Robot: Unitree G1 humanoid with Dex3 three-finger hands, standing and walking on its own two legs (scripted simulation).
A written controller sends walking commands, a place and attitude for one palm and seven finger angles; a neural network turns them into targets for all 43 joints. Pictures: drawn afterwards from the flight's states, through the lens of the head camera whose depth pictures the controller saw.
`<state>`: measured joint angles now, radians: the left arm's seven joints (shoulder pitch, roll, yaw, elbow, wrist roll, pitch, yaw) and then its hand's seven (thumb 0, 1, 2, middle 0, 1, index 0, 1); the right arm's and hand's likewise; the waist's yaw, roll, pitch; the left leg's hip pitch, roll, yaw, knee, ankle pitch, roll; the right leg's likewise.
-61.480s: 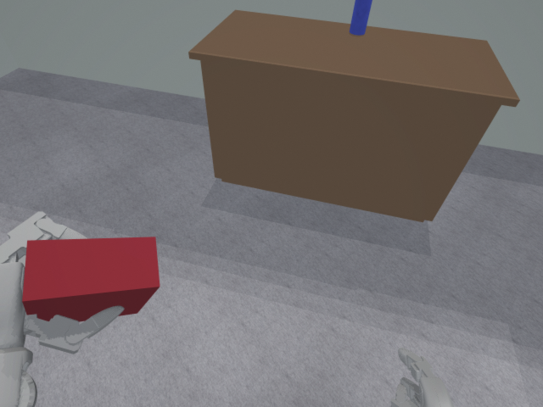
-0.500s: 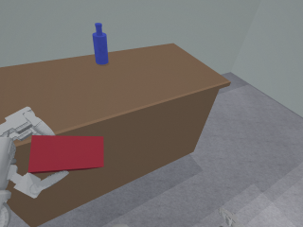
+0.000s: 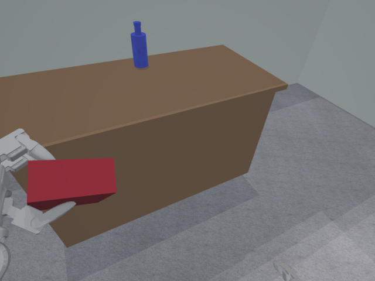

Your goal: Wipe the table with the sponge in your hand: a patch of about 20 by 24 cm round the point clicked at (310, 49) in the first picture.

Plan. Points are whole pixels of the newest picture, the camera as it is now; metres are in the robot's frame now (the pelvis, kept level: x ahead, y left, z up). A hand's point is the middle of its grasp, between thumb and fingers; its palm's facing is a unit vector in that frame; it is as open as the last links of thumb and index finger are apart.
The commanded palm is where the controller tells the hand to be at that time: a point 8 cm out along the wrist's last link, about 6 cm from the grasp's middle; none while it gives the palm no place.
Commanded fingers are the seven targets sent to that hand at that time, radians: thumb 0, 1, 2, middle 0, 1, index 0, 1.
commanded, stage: stop stepping back and stand still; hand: left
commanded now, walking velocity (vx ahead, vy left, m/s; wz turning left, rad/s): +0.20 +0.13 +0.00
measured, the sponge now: (81, 184) +0.23 +0.20 +0.16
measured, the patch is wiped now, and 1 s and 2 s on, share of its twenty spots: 1.00 1.00 1.00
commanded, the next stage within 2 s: stand and wait in 0.62 s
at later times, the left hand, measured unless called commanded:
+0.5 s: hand (39, 223) +0.15 +0.22 +0.19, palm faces +0.40 -0.84 -0.36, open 9.7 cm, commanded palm +0.10 +0.26 +0.22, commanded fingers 0.00 0.10 1.30 -1.20 -1.60 -1.20 -1.60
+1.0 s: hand (21, 210) +0.17 +0.25 +0.18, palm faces +0.41 -0.83 -0.38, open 9.7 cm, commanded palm +0.12 +0.29 +0.22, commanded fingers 0.00 0.10 1.30 -1.20 -1.60 -1.20 -1.60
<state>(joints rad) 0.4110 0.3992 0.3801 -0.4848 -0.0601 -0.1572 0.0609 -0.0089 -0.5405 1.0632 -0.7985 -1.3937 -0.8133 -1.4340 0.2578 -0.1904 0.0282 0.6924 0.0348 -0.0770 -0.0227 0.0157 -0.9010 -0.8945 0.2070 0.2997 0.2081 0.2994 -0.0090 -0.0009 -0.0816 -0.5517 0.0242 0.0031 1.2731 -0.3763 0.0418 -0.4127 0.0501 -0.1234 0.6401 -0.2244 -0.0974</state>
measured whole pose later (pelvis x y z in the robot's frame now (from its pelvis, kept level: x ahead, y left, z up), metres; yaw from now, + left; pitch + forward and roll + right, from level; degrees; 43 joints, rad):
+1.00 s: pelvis -0.03 +0.01 +0.02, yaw +3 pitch +0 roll +0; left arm 0.51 0.37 0.32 -0.54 -0.04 -0.14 0.15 -0.01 -0.54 1.06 -0.80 -1.40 -0.81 -1.44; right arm 0.21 -0.20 0.02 0.62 0.01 -0.11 -0.07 0.01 -0.90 -0.89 0.21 0.30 0.21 0.30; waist 0.01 -0.02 0.01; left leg -0.26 0.01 0.01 0.55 -0.29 0.01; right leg -0.29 0.00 -0.04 0.52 -0.22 -0.01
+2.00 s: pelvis -0.04 +0.01 +0.03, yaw +2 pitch +0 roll -1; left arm 0.48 0.35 0.32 -0.47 -0.04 -0.14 0.16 -0.01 -0.54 1.06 -0.80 -1.40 -0.81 -1.44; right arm 0.21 -0.22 0.01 0.62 0.01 -0.08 -0.07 0.01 -0.90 -0.89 0.21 0.30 0.21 0.30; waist 0.00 0.02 0.00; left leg -0.24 0.01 0.02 0.47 -0.23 0.01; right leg -0.26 0.00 -0.02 0.40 -0.14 0.00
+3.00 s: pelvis -0.03 +0.01 +0.03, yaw +2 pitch +0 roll -1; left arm 0.47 0.35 0.31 -0.47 -0.05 -0.12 0.15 -0.01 -0.54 1.06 -0.80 -1.41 -0.81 -1.44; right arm 0.18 -0.21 0.02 0.60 0.01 -0.06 -0.07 0.01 -0.90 -0.89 0.21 0.30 0.21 0.30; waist 0.00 0.03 0.00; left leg -0.22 0.01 0.02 0.47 -0.25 0.01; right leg -0.24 0.01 -0.02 0.40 -0.16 0.00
